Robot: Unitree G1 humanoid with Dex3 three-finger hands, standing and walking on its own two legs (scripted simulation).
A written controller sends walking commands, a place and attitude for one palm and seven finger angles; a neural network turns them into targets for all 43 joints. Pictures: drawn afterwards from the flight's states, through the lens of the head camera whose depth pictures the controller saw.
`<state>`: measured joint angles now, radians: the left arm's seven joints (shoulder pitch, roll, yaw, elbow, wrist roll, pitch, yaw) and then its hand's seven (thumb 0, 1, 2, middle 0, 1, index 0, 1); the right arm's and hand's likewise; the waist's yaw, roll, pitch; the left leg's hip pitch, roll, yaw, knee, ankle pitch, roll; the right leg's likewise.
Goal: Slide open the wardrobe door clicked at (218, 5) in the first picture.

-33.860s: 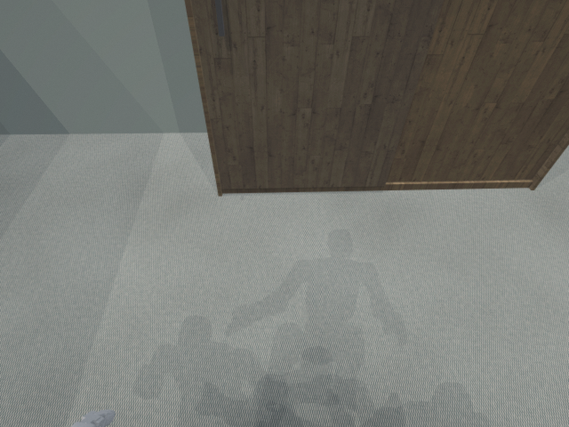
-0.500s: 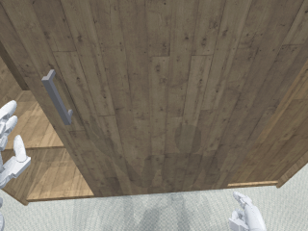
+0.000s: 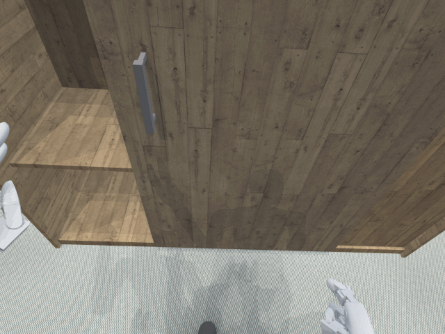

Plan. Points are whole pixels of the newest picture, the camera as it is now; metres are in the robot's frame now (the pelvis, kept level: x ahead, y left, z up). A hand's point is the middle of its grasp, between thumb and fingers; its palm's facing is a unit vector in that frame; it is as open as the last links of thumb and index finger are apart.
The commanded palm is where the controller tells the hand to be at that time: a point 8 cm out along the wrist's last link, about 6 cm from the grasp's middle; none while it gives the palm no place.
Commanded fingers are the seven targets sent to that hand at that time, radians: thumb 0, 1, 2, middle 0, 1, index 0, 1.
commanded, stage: step back with the hand held close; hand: left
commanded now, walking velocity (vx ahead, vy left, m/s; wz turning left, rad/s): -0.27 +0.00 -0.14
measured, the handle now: (146, 95) +0.55 +0.22 +0.12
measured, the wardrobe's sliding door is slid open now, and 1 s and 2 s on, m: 0.44 0.44 0.44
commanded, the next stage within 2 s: stop stepping back and stand still in 0.20 s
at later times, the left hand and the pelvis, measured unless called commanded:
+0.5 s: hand out of the picture +0.06 +0.37 +0.18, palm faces +0.43 -0.86 -0.27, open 7.4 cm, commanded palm -0.01 +0.41 +0.18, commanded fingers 0.00 0.90 0.90 -0.20 -0.30 -0.20 -0.30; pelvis -0.15 +0.11 -0.04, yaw -1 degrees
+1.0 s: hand out of the picture -0.05 +0.44 +0.18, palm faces +0.52 -0.82 -0.25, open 7.4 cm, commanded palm -0.09 +0.45 +0.18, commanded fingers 0.00 0.90 0.90 -0.20 -0.30 -0.20 -0.30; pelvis -0.25 +0.16 -0.01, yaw -4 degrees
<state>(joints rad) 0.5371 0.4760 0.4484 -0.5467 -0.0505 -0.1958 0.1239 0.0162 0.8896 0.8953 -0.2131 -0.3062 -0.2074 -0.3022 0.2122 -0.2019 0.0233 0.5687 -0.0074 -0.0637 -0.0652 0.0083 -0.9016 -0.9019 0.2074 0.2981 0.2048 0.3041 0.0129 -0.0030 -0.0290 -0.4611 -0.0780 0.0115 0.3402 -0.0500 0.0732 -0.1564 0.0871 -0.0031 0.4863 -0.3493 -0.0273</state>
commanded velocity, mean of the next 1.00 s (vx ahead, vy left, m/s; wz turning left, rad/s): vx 0.11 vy -0.10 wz -0.03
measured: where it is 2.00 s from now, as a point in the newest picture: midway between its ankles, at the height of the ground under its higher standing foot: outside the picture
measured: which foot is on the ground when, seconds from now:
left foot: down 0.00-0.30, up 0.32-0.46, down 0.48-0.80, up 0.82-1.00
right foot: up 0.00-0.00, down 0.02-0.46, up 0.48-0.82, down 0.84-1.00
